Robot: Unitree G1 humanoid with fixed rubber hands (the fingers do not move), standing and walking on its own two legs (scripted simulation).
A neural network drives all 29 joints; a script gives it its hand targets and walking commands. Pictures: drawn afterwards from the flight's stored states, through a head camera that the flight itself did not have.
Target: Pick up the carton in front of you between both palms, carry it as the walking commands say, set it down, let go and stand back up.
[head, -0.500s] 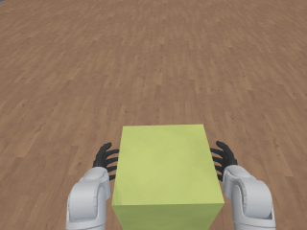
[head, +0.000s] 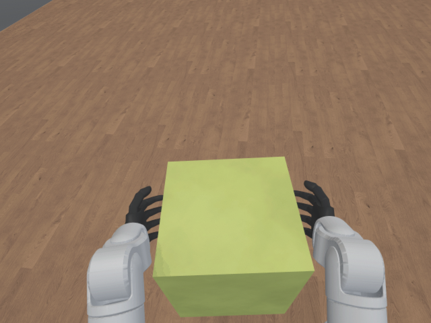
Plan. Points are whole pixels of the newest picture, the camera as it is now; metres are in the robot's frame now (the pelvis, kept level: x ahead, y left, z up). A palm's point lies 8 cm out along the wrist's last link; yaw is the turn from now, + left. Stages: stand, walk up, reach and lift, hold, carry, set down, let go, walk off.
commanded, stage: carry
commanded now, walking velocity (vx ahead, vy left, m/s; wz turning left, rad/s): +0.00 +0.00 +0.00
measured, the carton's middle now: (229, 241) +0.29 +0.00 +0.00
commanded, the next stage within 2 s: none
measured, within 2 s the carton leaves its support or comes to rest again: neither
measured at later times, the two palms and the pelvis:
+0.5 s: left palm (155, 144) +0.50 +0.16 +0.07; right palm (290, 141) +0.48 -0.14 +0.07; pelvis +0.22 +0.03 -0.02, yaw -3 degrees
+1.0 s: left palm (167, 152) +0.51 +0.14 +0.03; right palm (294, 151) +0.49 -0.16 +0.03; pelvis +0.23 +0.01 -0.02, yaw -3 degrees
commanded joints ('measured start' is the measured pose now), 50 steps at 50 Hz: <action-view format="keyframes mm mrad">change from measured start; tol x8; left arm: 1 -412 -897 -711 -64 -417 10 -276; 7 -366 -878 -687 0 -365 22 -272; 16 -499 -989 -767 -42 -424 -13 -270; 32 -451 -890 -720 78 -360 -22 -267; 50 -433 -846 -588 302 -188 -350 -273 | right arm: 1 -410 912 731 -68 406 -7 227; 10 -404 875 702 21 415 19 273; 16 -410 997 701 11 437 -38 276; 32 -454 890 714 72 407 -35 272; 50 -420 829 565 307 213 -366 279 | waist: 1 -5 -169 -288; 9 -12 -107 -248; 12 -29 195 -450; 27 -19 -31 -369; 50 -15 -20 -319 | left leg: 1 5 -26 53 -163 74 -12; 6 170 -82 113 -396 274 -3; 9 483 -42 119 -591 535 0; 10 694 131 -37 -451 996 48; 11 892 264 -194 -399 1236 184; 16 712 197 -124 -548 643 134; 19 594 146 -36 -525 425 97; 27 483 75 7 -326 667 64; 50 448 74 -3 -351 400 51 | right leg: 1 274 -214 85 -33 619 -52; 4 271 -189 21 -4 706 -22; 9 139 -136 -19 236 498 85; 12 -186 -17 116 525 -396 128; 13 -193 -26 158 482 -439 112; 15 -113 -38 165 265 -412 92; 19 53 -52 126 99 -33 92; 29 53 -123 151 227 467 86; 36 67 -135 149 225 504 72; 50 31 -124 147 181 240 62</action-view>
